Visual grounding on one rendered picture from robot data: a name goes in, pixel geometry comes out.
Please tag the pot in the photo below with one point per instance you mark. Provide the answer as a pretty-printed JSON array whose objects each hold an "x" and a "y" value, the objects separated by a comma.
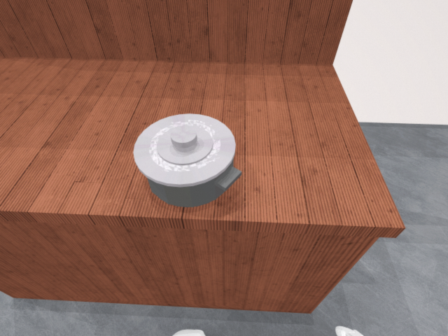
[{"x": 197, "y": 195}]

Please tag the table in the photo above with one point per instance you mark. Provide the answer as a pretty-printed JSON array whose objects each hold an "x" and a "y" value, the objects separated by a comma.
[{"x": 80, "y": 80}]

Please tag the knob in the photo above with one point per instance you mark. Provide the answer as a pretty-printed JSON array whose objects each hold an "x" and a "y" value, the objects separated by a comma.
[{"x": 183, "y": 136}]

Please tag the lid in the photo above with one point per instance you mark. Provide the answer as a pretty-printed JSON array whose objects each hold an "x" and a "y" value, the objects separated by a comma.
[{"x": 160, "y": 161}]

